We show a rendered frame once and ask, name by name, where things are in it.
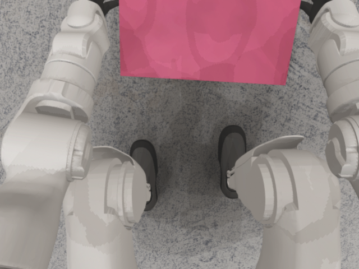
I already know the left robot upper arm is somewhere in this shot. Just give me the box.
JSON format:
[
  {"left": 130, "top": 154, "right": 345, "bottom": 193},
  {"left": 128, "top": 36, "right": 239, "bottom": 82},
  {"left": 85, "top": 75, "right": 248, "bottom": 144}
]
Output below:
[{"left": 0, "top": 112, "right": 93, "bottom": 269}]

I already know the right robot shin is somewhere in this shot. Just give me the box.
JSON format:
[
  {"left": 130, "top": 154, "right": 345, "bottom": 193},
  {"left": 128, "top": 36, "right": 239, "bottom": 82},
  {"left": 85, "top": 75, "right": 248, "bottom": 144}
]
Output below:
[{"left": 227, "top": 135, "right": 341, "bottom": 210}]

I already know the right robot upper arm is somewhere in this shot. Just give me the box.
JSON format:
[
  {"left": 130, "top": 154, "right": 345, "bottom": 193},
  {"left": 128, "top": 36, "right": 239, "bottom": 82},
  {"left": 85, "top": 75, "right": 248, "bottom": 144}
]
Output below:
[{"left": 325, "top": 115, "right": 359, "bottom": 199}]

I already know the carton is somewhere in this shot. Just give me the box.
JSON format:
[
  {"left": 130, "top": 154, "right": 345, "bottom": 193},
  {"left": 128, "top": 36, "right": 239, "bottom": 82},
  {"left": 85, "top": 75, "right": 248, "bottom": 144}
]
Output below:
[{"left": 119, "top": 0, "right": 301, "bottom": 85}]

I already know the left robot hand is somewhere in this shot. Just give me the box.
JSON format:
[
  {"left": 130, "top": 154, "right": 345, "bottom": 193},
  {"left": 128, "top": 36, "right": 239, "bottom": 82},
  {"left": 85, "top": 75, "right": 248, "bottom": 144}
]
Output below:
[{"left": 89, "top": 0, "right": 119, "bottom": 17}]

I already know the right robot forearm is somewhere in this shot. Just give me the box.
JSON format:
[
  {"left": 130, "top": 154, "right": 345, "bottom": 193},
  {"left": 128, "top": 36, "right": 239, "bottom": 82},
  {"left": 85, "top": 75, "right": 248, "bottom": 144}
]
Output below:
[{"left": 307, "top": 0, "right": 359, "bottom": 123}]

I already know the right robot thigh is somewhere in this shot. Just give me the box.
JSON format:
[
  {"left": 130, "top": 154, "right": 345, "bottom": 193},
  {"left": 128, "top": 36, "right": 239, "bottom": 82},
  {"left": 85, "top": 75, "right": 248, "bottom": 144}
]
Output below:
[{"left": 246, "top": 149, "right": 341, "bottom": 269}]

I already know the left robot forearm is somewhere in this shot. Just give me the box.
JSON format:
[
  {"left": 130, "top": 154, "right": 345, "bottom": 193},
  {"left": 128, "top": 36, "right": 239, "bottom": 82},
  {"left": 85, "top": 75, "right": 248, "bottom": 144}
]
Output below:
[{"left": 1, "top": 0, "right": 110, "bottom": 170}]

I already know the right robot hand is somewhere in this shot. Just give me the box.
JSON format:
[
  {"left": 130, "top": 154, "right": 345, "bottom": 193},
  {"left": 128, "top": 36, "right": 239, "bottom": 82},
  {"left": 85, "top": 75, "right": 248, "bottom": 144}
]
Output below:
[{"left": 300, "top": 0, "right": 332, "bottom": 24}]

